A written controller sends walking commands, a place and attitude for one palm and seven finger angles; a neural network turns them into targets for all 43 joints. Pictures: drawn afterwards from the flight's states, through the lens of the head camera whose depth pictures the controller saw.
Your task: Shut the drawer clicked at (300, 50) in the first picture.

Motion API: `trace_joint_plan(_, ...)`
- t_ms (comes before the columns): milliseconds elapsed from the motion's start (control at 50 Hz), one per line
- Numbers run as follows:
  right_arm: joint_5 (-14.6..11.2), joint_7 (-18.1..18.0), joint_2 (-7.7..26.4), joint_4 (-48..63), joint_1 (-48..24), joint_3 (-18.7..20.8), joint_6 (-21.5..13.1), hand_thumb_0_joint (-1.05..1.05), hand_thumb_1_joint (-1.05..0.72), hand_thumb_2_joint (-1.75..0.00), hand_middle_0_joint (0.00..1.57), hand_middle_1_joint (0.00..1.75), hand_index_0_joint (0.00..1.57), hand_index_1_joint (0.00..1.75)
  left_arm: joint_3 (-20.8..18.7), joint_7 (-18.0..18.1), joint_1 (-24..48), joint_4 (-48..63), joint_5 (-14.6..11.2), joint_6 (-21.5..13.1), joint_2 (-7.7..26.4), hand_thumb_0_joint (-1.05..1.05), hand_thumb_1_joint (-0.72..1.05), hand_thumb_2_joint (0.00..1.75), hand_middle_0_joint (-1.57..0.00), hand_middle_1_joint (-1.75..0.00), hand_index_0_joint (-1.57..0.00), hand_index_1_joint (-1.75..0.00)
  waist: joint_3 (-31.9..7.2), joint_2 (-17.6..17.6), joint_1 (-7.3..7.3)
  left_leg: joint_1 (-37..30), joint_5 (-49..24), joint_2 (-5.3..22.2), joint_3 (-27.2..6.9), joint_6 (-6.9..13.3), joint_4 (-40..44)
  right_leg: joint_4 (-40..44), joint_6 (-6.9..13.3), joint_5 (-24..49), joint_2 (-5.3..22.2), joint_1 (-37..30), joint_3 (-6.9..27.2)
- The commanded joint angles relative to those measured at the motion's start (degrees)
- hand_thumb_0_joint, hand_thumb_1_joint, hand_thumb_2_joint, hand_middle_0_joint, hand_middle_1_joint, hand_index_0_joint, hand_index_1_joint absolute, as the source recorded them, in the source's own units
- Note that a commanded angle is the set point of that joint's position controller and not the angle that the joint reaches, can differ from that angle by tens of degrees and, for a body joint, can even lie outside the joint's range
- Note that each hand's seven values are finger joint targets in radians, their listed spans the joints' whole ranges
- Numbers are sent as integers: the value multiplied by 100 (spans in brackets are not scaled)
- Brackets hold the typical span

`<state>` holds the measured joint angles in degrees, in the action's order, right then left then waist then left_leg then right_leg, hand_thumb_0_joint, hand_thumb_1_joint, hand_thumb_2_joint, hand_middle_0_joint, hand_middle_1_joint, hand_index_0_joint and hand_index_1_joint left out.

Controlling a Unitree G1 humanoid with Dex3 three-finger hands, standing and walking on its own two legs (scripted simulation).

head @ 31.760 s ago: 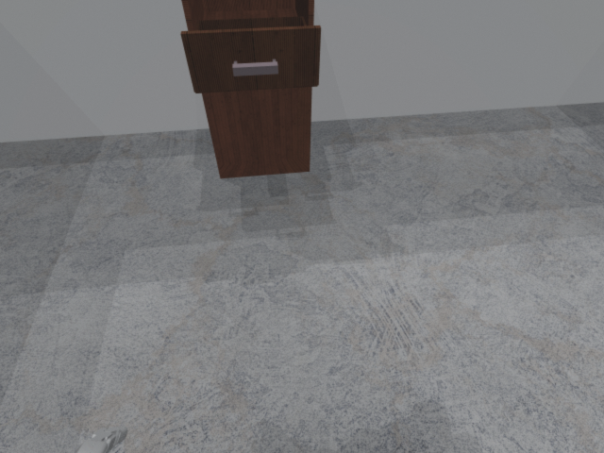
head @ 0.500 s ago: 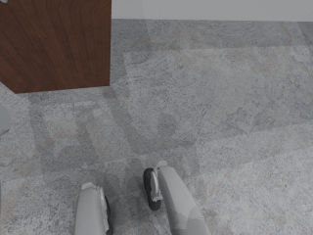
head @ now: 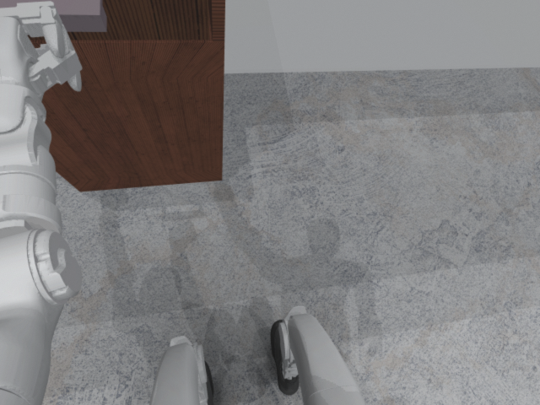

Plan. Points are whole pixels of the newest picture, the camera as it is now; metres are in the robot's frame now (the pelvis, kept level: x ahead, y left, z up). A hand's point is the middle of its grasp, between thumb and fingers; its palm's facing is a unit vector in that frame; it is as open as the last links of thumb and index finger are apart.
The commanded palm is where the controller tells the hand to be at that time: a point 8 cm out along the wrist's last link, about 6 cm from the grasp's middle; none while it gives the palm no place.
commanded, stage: draw the hand back to the body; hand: left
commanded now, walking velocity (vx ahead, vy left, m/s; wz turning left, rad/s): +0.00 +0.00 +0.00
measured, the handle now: (46, 2) +0.65 +0.21 +0.06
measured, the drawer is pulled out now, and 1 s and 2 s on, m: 0.00 0.00 0.00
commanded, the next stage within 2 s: step back with the hand held close in 1.28 s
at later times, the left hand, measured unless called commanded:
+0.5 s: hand out of the picture +0.38 +0.20 +0.15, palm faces +0.06 -0.98 -0.19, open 3.3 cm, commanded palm +0.35 +0.25 +0.18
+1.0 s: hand out of the picture +0.24 +0.24 +0.25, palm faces +0.39 -0.84 -0.36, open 3.3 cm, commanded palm +0.18 +0.27 +0.27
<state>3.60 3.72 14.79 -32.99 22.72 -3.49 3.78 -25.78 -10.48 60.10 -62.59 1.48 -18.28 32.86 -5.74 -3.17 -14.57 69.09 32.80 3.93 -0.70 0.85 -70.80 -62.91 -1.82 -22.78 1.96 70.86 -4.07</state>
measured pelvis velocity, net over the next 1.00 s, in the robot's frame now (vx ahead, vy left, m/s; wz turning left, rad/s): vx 0.04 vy -0.01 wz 0.04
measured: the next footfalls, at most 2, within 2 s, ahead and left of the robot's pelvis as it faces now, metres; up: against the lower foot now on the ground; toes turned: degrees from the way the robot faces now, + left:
none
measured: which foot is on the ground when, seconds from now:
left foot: down 0.00-1.00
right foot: down 0.00-1.00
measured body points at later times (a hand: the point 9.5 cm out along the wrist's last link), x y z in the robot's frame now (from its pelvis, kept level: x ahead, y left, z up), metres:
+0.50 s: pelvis +0.04 -0.01 +0.08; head +0.09 -0.01 +0.53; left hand +0.37 +0.25 +0.16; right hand +0.21 -0.25 -0.01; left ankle -0.01 +0.11 -0.63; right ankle +0.05 -0.15 -0.63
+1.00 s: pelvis +0.04 -0.01 +0.11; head +0.02 -0.03 +0.56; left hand +0.21 +0.28 +0.27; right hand +0.23 -0.21 +0.02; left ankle -0.01 +0.11 -0.63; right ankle +0.05 -0.15 -0.63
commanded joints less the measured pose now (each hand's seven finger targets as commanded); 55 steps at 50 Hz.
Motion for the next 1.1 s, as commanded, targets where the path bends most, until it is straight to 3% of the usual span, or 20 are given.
trace_joint_plan(0,-179,-18,1085,558,1176,543,51,0,-90,-90,20,30,20,30,-176,-154,748,2932,-516,-325,1309,0,90,90,-140,-160,-140,-160,-4856,-1310,579,-3895,-4878,-200,-241,-103,1213,755,304,2973,-415,-3349,54)
trace_joint_plan(40,-295,-27,1042,696,1090,586,63,0,-90,-90,20,30,20,30,-37,-242,-156,3325,-760,-75,978,0,90,90,-140,-160,-140,-160,-4457,-789,649,-3810,-4890,-199,-167,-26,1502,1015,278,3286,-433,-3823,36)
trace_joint_plan(100,-436,-127,986,802,798,619,-47,0,-90,-90,20,30,20,30,63,-276,-757,3990,-1105,153,673,0,90,90,-140,-160,-140,-160,-3815,-260,696,-3357,-3997,-273,75,83,1914,1395,229,3408,-415,-4633,138)
trace_joint_plan(140,-483,-210,921,804,671,602,-165,0,-90,-90,20,30,20,30,224,-213,-1107,4290,-1251,117,388,0,90,90,-140,-160,-140,-160,-3447,-293,711,-3487,-3915,-290,161,79,2107,1553,226,3513,-392,-4812,168)
trace_joint_plan(200,-514,-270,884,681,486,595,-306,0,-90,-90,20,30,20,30,558,-166,-1697,4111,-1349,10,-110,0,90,90,-140,-160,-140,-160,-2406,1,681,-3540,-3471,-274,183,55,2365,1772,200,3023,-390,-4601,94)
trace_joint_plan(220,-537,-288,867,677,399,593,-341,0,-90,-90,20,30,20,30,733,-183,-1846,4162,-1344,-27,-289,0,90,90,-140,-160,-140,-160,-2153,-228,689,-3687,-3518,-282,213,53,2418,1844,220,2978,-375,-4492,97)
trace_joint_plan(300,-589,-313,817,783,82,590,-441,0,-90,-90,20,30,20,30,1176,-384,-2656,4461,-1360,43,-686,0,90,90,-140,-160,-140,-160,-1933,-398,860,-4166,-3921,-249,168,-9,2633,1932,244,3006,-291,-4632,33)
trace_joint_plan(320,-614,-330,819,828,0,600,-469,0,-90,-90,20,30,20,30,1138,-425,-2775,4680,-1388,75,-602,0,90,90,-140,-160,-140,-160,-1952,-547,926,-4325,-4085,-254,161,-14,2658,1958,265,3079,-274,-4708,50)
trace_joint_plan(360,-618,-366,808,916,-183,580,-524,0,-90,-90,20,30,20,30,963,-455,-3105,4952,-1490,181,-476,0,90,90,-140,-160,-140,-160,-1929,-301,1025,-4430,-4092,-250,105,-41,2803,2007,250,3145,-249,-4964,2)
trace_joint_plan(380,-621,-398,815,969,-278,572,-553,0,-90,-90,20,30,20,30,767,-431,-3267,5120,-1550,212,-328,0,90,90,-140,-160,-140,-160,-1968,20,1085,-4391,-3974,-260,109,-23,2877,2047,244,3203,-242,-5196,0)
trace_joint_plan(400,-618,-482,735,1022,-703,624,-418,0,-90,-90,20,30,20,30,981,270,-3345,5708,-787,395,121,0,90,90,-140,-160,-140,-160,-2013,15,1331,-4636,-3879,-346,151,5,3146,2325,299,2882,-78,-5536,156)
trace_joint_plan(440,-590,-603,630,1179,-862,576,-443,0,-90,-90,20,30,20,30,1125,826,-3699,6221,-714,671,-330,0,90,90,-140,-160,-140,-160,-1630,4,1251,-4884,-3688,-337,121,-36,3422,2529,285,2644,-110,-5437,111)
trace_joint_plan(480,-597,-684,577,1181,-1025,520,-473,0,-90,-90,20,30,20,30,1155,1136,-4123,6657,-608,854,-339,0,90,90,-140,-160,-140,-160,-1570,-98,1335,-5113,-3640,-302,132,-33,3597,2676,291,2579,-78,-5674,97)
trace_joint_plan(560,-568,-828,515,1123,-1318,426,-574,0,-90,-90,20,30,20,30,1186,1493,-4477,7152,-501,1056,-408,0,90,90,-140,-160,-140,-160,-1092,97,1380,-5380,-3129,-313,161,3,4034,3064,296,2297,-104,-5977,72)
trace_joint_plan(640,-535,-870,461,1021,-1504,332,-720,0,-90,-90,20,30,20,30,1368,1582,-5205,7534,-464,1168,-680,0,90,90,-140,-160,-140,-160,-618,10,1480,-5672,-3095,-305,166,1,4413,3408,306,2159,-123,-6218,43)
trace_joint_plan(760,-465,-849,439,888,-1695,303,-880,0,-90,-90,20,30,20,30,1135,1588,-6290,8218,-485,1227,-637,0,90,90,-140,-160,-140,-160,-128,164,1616,-5902,-3101,-270,192,14,4797,3783,292,2152,-123,-6575,39)
trace_joint_plan(820,-414,-840,432,831,-1764,319,-957,0,-90,-90,20,30,20,30,790,1612,-6763,8640,-485,1189,-418,0,90,90,-140,-160,-140,-160,-25,296,1696,-5918,-3070,-271,188,34,4885,3913,292,2109,-137,-6744,56)
trace_joint_plan(900,-374,-812,352,830,-1769,326,-1124,0,-90,-90,20,30,20,30,580,1641,-7252,9525,-468,1096,-391,0,90,90,-140,-160,-140,-160,-134,-244,1752,-6118,-3349,-287,213,9,4914,3935,291,2312,-114,-6907,80)
trace_joint_plan(940,-360,-796,331,826,-1780,327,-1222,0,-90,-90,20,30,20,30,551,1642,-7579,9842,-461,1065,-404,0,90,90,-140,-160,-140,-160,-19,-280,1756,-6134,-3282,-289,198,-14,4948,3998,286,2239,-139,-6893,73)
trace_joint_plan(1080,-364,-807,324,792,-1721,403,-1433,0,-90,-90,20,30,20,30,191,1675,-8698,10350,-445,984,-362,0,90,90,-140,-160,-140,-160,372,40,1838,-6071,-3179,-228,198,-24,4969,4053,276,2125,-191,-6769,77)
